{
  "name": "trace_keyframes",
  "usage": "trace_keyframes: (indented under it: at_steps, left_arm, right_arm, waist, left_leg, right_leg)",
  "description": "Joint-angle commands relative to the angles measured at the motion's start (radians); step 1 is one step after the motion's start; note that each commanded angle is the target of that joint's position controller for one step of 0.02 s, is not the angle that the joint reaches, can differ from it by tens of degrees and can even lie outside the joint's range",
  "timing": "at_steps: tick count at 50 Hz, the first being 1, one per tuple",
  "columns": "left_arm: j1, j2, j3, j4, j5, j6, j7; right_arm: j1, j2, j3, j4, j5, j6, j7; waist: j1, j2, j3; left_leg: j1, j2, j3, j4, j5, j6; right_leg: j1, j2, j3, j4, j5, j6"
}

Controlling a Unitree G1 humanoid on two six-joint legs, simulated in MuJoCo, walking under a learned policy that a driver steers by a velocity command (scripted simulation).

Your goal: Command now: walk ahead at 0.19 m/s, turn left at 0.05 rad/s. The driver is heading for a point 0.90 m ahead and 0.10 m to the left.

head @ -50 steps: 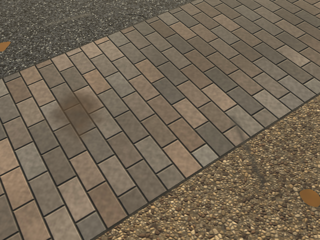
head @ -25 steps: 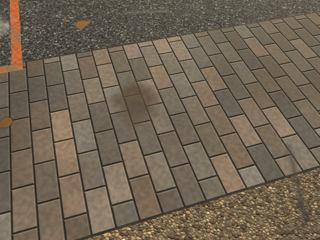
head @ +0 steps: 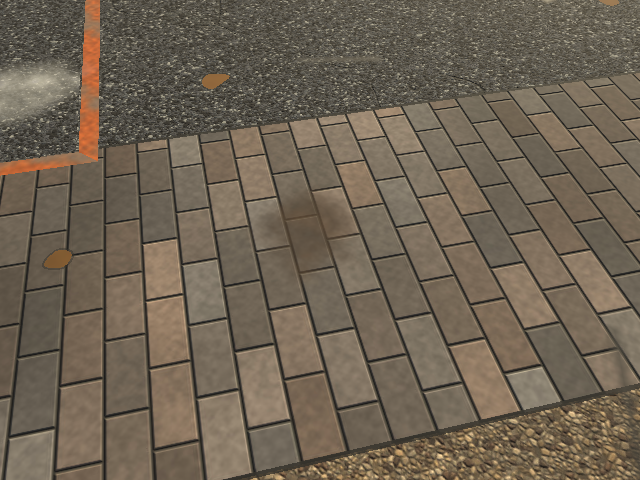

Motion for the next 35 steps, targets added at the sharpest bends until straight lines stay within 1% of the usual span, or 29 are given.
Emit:
trace_keyframes:
  at_steps: [1,2,3,4,5,6,7,8,9,10,11,12,14,15,17,20,22,24,25,26,27,28,29,30,31,32,33,34,35]
  left_arm:
    - [-0.076,0.102,0.032,-0.076,0.011,-0.013,-0.011]
    - [-0.067,0.096,0.031,-0.077,0.012,-0.021,-0.013]
    - [-0.047,0.093,0.032,-0.07,0.01,-0.032,-0.016]
    - [-0.018,0.087,0.032,-0.057,0.008,-0.042,-0.019]
    - [0.036,0.078,0.032,-0.032,0.006,-0.051,-0.02]
    - [0.114,0.081,0.038,0.004,0.003,-0.06,-0.016]
    - [0.215,0.123,0.05,0.037,0.007,-0.069,-0.006]
    - [0.311,0.23,0.077,0.059,0.008,-0.077,0.0]
    - [0.34,0.251,0.086,0.08,0.007,-0.073,-0.004]
    - [0.269,0.202,0.073,0.067,0.006,-0.075,-0.007]
    - [0.204,0.165,0.065,0.05,0.004,-0.081,-0.009]
    - [0.171,0.149,0.06,0.045,0.003,-0.089,-0.009]
    - [0.186,0.12,0.05,0.066,0.001,-0.102,-0.008]
    - [0.214,0.114,0.047,0.084,-0.002,-0.107,-0.009]
    - [0.26,0.109,0.044,0.116,-0.007,-0.11,-0.008]
    - [0.287,0.117,0.042,0.143,-0.005,-0.111,-0.006]
    - [0.293,0.131,0.043,0.155,-0.002,-0.112,-0.006]
    - [0.288,0.143,0.044,0.167,-0.005,-0.111,-0.003]
    - [0.274,0.149,0.045,0.17,-0.005,-0.11,-0.002]
    - [0.259,0.157,0.046,0.172,-0.005,-0.109,0.0]
    - [0.248,0.162,0.048,0.175,-0.007,-0.104,0.0]
    - [0.249,0.153,0.044,0.175,-0.007,-0.101,-0.001]
    - [0.26,0.104,0.029,0.146,-0.006,-0.1,-0.002]
    - [0.361,0.008,0.015,0.131,-0.027,-0.098,-0.007]
    - [0.273,0.117,0.041,0.133,-0.006,-0.092,-0.002]
    - [0.202,0.123,0.047,0.113,-0.007,-0.098,-0.009]
    - [0.173,0.098,0.041,0.113,-0.009,-0.103,-0.013]
    - [0.173,0.084,0.04,0.12,0.001,-0.096,-0.017]
    - [0.192,0.069,0.036,0.129,0.012,-0.083,-0.024]
  right_arm:
    - [0.052,-0.183,-0.046,-0.013,-0.006,-0.016,-0.002]
    - [0.044,-0.178,-0.046,-0.01,-0.004,-0.021,-0.003]
    - [0.031,-0.172,-0.045,-0.01,-0.004,-0.026,-0.001]
    - [0.011,-0.169,-0.046,-0.012,0.0,-0.032,0.001]
    - [-0.02,-0.165,-0.047,-0.017,0.007,-0.038,0.003]
    - [-0.049,-0.153,-0.046,-0.024,0.01,-0.044,0.004]
    - [-0.089,-0.116,-0.038,-0.042,0.006,-0.054,0.004]
    - [-0.121,-0.052,-0.021,-0.076,0.012,-0.065,0.01]
    - [-0.159,-0.116,-0.035,-0.097,-0.012,-0.071,0.01]
    - [-0.141,-0.129,-0.041,-0.087,-0.016,-0.077,0.017]
    - [-0.103,-0.115,-0.037,-0.065,-0.008,-0.083,0.029]
    - [-0.084,-0.108,-0.036,-0.053,-0.008,-0.087,0.038]
    - [-0.092,-0.093,-0.031,-0.043,-0.021,-0.085,0.051]
    - [-0.113,-0.083,-0.027,-0.05,-0.022,-0.082,0.055]
    - [-0.182,-0.065,-0.018,-0.075,-0.022,-0.078,0.059]
    - [-0.29,-0.042,-0.002,-0.116,-0.015,-0.078,0.063]
    - [-0.323,-0.048,0.0,-0.129,-0.01,-0.077,0.062]
    - [-0.316,-0.064,-0.003,-0.131,-0.008,-0.075,0.056]
    - [-0.289,-0.073,-0.008,-0.125,-0.009,-0.076,0.051]
    - [-0.23,-0.087,-0.016,-0.107,-0.01,-0.079,0.044]
    - [-0.112,-0.102,-0.027,-0.068,-0.012,-0.086,0.036]
    - [0.048,-0.133,-0.043,-0.012,-0.021,-0.096,0.024]
    - [0.221,-0.212,-0.065,0.013,-0.044,-0.103,0.011]
    - [0.234,-0.281,-0.077,0.02,-0.04,-0.096,0.011]
    - [0.141,-0.221,-0.07,0.015,-0.002,-0.09,0.015]
    - [0.04,-0.156,-0.053,-0.002,0.005,-0.094,0.018]
    - [-0.002,-0.109,-0.041,-0.002,0.002,-0.105,0.023]
    - [-0.012,-0.09,-0.035,0.006,0.003,-0.114,0.02]
    - [-0.009,-0.067,-0.028,0.02,0.004,-0.121,0.018]
  waist:
    - [-0.045,0.215,0.122]
    - [-0.036,0.218,0.136]
    - [-0.022,0.205,0.127]
    - [-0.003,0.187,0.118]
    - [0.029,0.167,0.104]
    - [0.066,0.137,0.086]
    - [0.111,0.045,0.072]
    - [0.139,-0.177,0.043]
    - [0.134,-0.154,0.104]
    - [0.073,-0.055,0.144]
    - [0.034,-0.036,0.137]
    - [0.014,-0.048,0.115]
    - [0.017,-0.067,0.075]
    - [0.022,-0.07,0.068]
    - [0.036,-0.071,0.075]
    - [0.056,-0.09,0.084]
    - [0.058,-0.102,0.087]
    - [0.043,-0.101,0.088]
    - [0.023,-0.097,0.08]
    - [-0.009,-0.093,0.05]
    - [-0.062,-0.076,-0.012]
    - [-0.123,-0.043,-0.102]
    - [-0.174,0.075,-0.228]
    - [-0.103,0.287,-0.313]
    - [-0.09,0.135,-0.186]
    - [-0.051,0.09,-0.064]
    - [-0.028,0.061,-0.019]
    - [-0.003,0.07,-0.005]
    - [0.02,0.082,-0.007]
  left_leg:
    - [-0.086,0.253,-0.369,-0.293,-0.524,0.177]
    - [-0.106,0.268,-0.383,-0.301,-0.503,0.188]
    - [-0.104,0.266,-0.374,-0.293,-0.458,0.189]
    - [-0.117,0.249,-0.339,-0.276,-0.409,0.182]
    - [-0.171,0.216,-0.287,-0.246,-0.365,0.164]
    - [-0.253,0.171,-0.234,-0.185,-0.337,0.139]
    - [-0.376,0.109,-0.154,-0.031,-0.283,0.103]
    - [-0.534,-0.022,0.018,0.258,-0.215,0.055]
    - [-0.625,-0.009,0.031,0.423,-0.248,0.056]
    - [-0.624,0.045,-0.011,0.507,-0.168,0.064]
    - [-0.599,0.07,-0.008,0.526,-0.096,0.064]
    - [-0.575,0.091,0.01,0.526,-0.042,0.059]
    - [-0.552,0.099,0.055,0.525,0.039,0.037]
    - [-0.56,0.1,0.073,0.51,0.062,0.027]
    - [-0.585,0.102,0.101,0.449,0.097,0.003]
    - [-0.517,0.09,0.138,0.292,0.165,-0.01]
    - [-0.434,0.075,0.154,0.204,0.188,0.001]
    - [-0.362,0.065,0.16,0.161,0.193,0.029]
    - [-0.316,0.053,0.162,0.142,0.177,0.046]
    - [-0.237,0.029,0.168,0.121,0.151,0.064]
    - [-0.101,-0.001,0.178,0.075,0.147,0.085]
    - [0.106,0.005,0.163,0.045,0.131,0.109]
    - [0.327,0.253,-0.12,-0.002,-0.099,0.156]
    - [0.46,0.48,-0.629,-0.183,-0.251,0.267]
    - [0.338,0.426,-0.613,-0.23,-0.305,0.245]
    - [0.201,0.386,-0.439,-0.235,-0.228,0.222]
    - [0.1,0.336,-0.324,-0.261,-0.062,0.203]
    - [0.04,0.293,-0.239,-0.273,0.042,0.182]
    - [-0.002,0.262,-0.175,-0.289,0.111,0.168]
  right_leg:
    - [-0.17,0.017,-0.046,0.112,-0.103,-0.021]
    - [-0.169,-0.005,-0.036,0.13,-0.077,-0.03]
    - [-0.151,-0.012,-0.032,0.117,-0.079,-0.039]
    - [-0.098,-0.009,-0.04,0.061,-0.076,-0.048]
    - [0.018,0.005,-0.057,-0.021,-0.033,-0.057]
    - [0.166,0.015,-0.046,-0.089,-0.001,-0.061]
    - [0.309,-0.072,0.091,-0.179,-0.076,-0.078]
    - [0.403,-0.284,0.479,-0.362,-0.373,-0.154]
    - [0.338,-0.419,0.668,-0.441,-0.436,-0.222]
    - [0.276,-0.403,0.62,-0.433,-0.409,-0.231]
    - [0.247,-0.353,0.529,-0.437,-0.331,-0.206]
    - [0.245,-0.31,0.441,-0.447,-0.228,-0.18]
    - [0.258,-0.243,0.296,-0.442,0.008,-0.156]
    - [0.269,-0.23,0.252,-0.435,0.103,-0.155]
    - [0.278,-0.219,0.189,-0.424,0.252,-0.16]
    - [0.226,-0.203,0.116,-0.406,0.397,-0.151]
    - [0.197,-0.212,0.095,-0.396,0.457,-0.141]
    - [0.197,-0.243,0.092,-0.377,0.535,-0.132]
    - [0.207,-0.251,0.083,-0.342,0.622,-0.122]
    - [0.22,-0.25,0.066,-0.263,0.771,-0.108]
    - [0.219,-0.229,0.037,-0.115,0.887,-0.092]
    - [0.138,-0.184,0.0,0.089,0.844,-0.073]
    - [-0.047,-0.13,-0.039,0.406,0.487,-0.056]
    - [-0.338,0.049,-0.017,0.707,-0.191,-0.028]
    - [-0.416,-0.009,0.081,0.769,-0.124,-0.05]
    - [-0.421,-0.058,0.073,0.736,-0.012,-0.059]
    - [-0.378,-0.091,0.064,0.685,0.048,-0.057]
    - [-0.331,-0.112,0.057,0.643,0.068,-0.048]
    - [-0.287,-0.123,0.052,0.615,0.078,-0.036]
